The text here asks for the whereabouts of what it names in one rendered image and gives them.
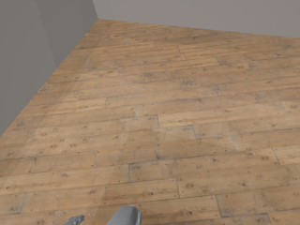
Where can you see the robot left thigh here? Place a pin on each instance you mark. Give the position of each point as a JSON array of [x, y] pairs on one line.
[[126, 215]]

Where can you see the left robot hand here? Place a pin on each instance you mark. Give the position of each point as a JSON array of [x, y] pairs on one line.
[[75, 220]]

